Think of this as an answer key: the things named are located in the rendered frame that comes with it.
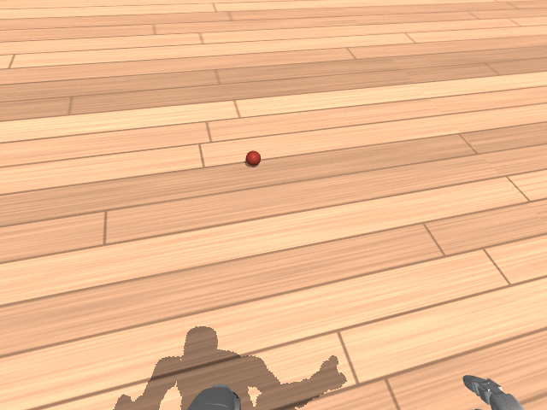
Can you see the ball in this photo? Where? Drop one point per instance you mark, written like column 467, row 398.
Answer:
column 253, row 158

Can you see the right robot hand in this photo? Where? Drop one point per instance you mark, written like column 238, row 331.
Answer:
column 491, row 393

